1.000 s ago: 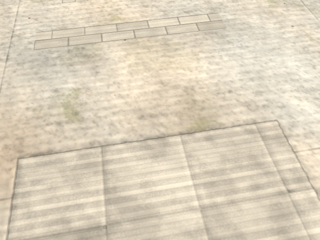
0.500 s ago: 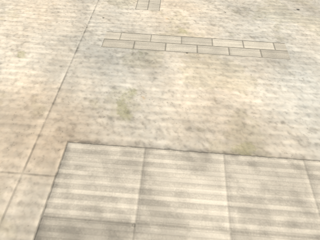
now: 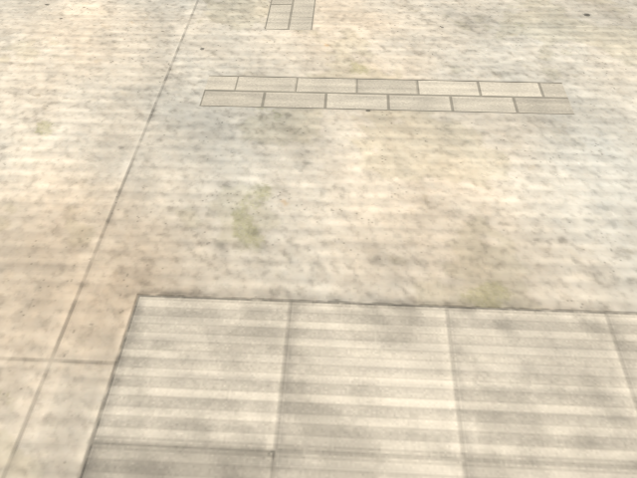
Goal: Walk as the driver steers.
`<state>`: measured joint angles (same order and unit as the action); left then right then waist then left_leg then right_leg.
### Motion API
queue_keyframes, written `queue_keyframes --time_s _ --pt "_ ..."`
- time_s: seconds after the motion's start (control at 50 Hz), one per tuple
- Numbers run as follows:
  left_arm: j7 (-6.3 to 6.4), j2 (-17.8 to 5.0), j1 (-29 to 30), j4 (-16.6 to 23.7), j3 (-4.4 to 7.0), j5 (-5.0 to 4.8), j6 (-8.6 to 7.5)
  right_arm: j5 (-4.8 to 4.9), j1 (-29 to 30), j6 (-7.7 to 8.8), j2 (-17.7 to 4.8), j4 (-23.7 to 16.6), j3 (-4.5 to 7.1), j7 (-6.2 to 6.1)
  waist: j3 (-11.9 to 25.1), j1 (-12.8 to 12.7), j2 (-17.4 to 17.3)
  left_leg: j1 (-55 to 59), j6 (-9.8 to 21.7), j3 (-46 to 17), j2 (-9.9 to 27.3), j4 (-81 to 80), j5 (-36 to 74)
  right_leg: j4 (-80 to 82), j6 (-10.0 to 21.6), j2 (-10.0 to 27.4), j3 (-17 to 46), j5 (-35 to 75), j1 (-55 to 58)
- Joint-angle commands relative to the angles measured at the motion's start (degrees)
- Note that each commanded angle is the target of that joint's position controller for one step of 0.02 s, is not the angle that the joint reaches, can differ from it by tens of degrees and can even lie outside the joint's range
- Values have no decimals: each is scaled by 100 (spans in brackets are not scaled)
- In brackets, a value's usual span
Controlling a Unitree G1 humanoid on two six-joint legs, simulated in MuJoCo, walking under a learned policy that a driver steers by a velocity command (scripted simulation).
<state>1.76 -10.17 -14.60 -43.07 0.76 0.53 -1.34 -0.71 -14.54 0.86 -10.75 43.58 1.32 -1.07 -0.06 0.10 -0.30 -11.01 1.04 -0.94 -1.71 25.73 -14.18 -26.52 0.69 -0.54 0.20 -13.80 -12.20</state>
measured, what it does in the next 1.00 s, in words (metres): stands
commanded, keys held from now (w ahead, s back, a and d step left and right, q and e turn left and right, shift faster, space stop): no key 0.84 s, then w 0.16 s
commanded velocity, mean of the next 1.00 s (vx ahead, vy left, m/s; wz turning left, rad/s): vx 0.02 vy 0.00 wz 0.00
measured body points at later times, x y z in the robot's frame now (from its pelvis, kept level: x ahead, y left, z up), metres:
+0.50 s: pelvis -0.01 -0.01 +0.00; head +0.00 -0.01 +0.45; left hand +0.07 +0.23 -0.13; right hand +0.06 -0.24 -0.14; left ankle +0.00 +0.11 -0.74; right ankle +0.00 -0.11 -0.74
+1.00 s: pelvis +0.01 +0.00 +0.00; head +0.00 +0.00 +0.45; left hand +0.03 +0.23 -0.15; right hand +0.03 -0.24 -0.15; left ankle -0.01 +0.11 -0.73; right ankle +0.00 -0.11 -0.74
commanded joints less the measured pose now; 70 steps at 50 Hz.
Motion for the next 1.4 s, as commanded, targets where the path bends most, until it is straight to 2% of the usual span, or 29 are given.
queue_keyframes --time_s 0.02,0.14,0.42,0.84,0.86,0.88,0.9,0.94,0.96,0.98,1.02,1.04,1.06,1.08,1.1,1.12,1.14,1.18,1.24,1.28,1.3,1.34,1.4 --pt "22 -515 -4 317 136 5 -67 -2 40 60 -400 -302 100 -24 37 -19 61 -141 106 -457 408 -440 573 489 206 467 544 666 42" --pt "19 -473 -21 209 138 2 -60 3 -67 51 -450 -132 127 -44 8 -18 61 -154 97 -454 424 -467 535 573 249 456 574 523 15" --pt "30 -446 -131 -190 175 0 -64 2 -221 61 -404 300 153 -78 -63 -18 81 -90 88 -435 445 -556 580 747 276 436 601 355 -39" --pt "77 -386 -395 -970 151 -13 -15 11 -452 43 -353 1026 123 -123 -184 -24 41 -24 118 -459 516 -787 654 872 270 437 568 516 102" --pt "72 -345 -495 -1043 135 -7 -7 4 -548 37 -304 1095 106 -115 -51 -26 50 31 125 -445 468 -862 129 966 279 398 569 -29 160" --pt "73 -449 -534 -1075 173 -4 14 -6 -584 20 -378 1121 137 -111 -151 -28 76 -64 170 -402 358 -784 -566 955 341 323 581 -756 61" --pt "70 -586 -580 -1078 224 1 41 -33 -601 -12 -407 1094 152 -100 -256 -30 114 -223 246 -359 244 -613 -1431 899 443 262 628 -1696 -126" --pt "37 -664 -623 -1028 267 1 85 -64 -529 -42 -421 988 159 -52 -704 -76 186 -826 370 -455 208 -399 -2413 974 665 403 982 -2912 -477" --pt "19 -645 -702 -1041 273 -22 70 -77 -442 -24 -359 931 142 -37 -810 -125 301 -1091 369 -425 181 -179 -2284 1068 764 570 1266 -3076 -398" --pt "8 -668 -806 -1053 295 -21 45 -97 -345 21 -253 861 113 -15 -760 -177 467 -1274 330 -279 107 102 -1841 1239 880 790 1617 -3057 -176" --pt "-23 -898 -872 -1093 407 2 2 -113 -348 136 -158 786 85 40 -453 -152 864 -1152 271 202 -6 606 -909 1678 1158 1299 2240 -3038 112" --pt "-53 -908 -725 -1050 429 -22 -13 -84 -461 194 -211 797 96 59 -408 -55 800 -755 316 217 47 508 -834 1714 1174 1325 2219 -2967 -175" --pt "-82 -913 -448 -986 441 -53 -20 -58 -743 232 -202 869 102 73 -417 146 668 -96 403 195 31 179 -890 1575 1095 1179 1982 -2905 -696" --pt "-103 -851 -7 -853 429 -73 -29 -53 -1275 261 -195 1033 111 66 -469 455 432 866 527 -5 64 -313 -997 1122 921 856 1532 -2776 -1521" --pt "-117 -597 591 -591 348 -101 -65 -61 -1878 284 -546 1178 216 21 -615 787 -505 1482 787 -1238 691 -1101 -1986 31 588 230 743 -2201 -2490" --pt "-140 -312 894 -384 260 -35 -132 -36 -2341 295 -918 1297 345 5 -724 920 -1503 2004 1123 -2845 1702 -2065 -2957 -1504 323 -312 -243 -1322 -3310" --pt "-156 -580 957 -367 287 153 -192 -39 -2189 311 -761 1228 323 13 -1019 793 -890 1796 1278 -3247 2062 -2183 -2593 -2264 347 -30 -124 -1226 -3675" --pt "-286 -553 531 -471 297 122 -313 -75 -1793 420 -695 1122 297 13 -800 355 -356 1584 1354 -2732 1910 -2079 -1528 -2872 344 254 48 -783 -3475" --pt "-411 -539 629 -387 315 127 -291 -47 -1636 561 -499 1125 219 6 -550 230 -411 1549 1171 -1742 1491 -2122 -279 -3063 216 314 -162 -249 -3372" --pt "-428 -449 1004 -187 274 141 -249 7 -1708 613 -450 1194 194 8 -626 245 -483 1460 1122 -1330 1382 -2140 524 -2787 117 336 -304 75 -3418" --pt "-429 -404 1218 -78 249 118 -229 5 -1750 624 -427 1238 176 -1 -689 252 -453 1341 1089 -1159 1313 -2098 852 -2506 73 332 -338 240 -3306" --pt "-460 -345 1586 149 191 71 -214 -15 -1683 624 -532 1255 183 -3 -763 266 -571 992 992 -835 1202 -2055 1626 -1752 65 253 -482 482 -2720" --pt "-417 -447 1675 271 210 62 -153 -26 -1667 633 -697 1352 198 23 -781 211 -696 764 894 -581 1290 -1866 2840 -999 333 61 -766 535 -1639"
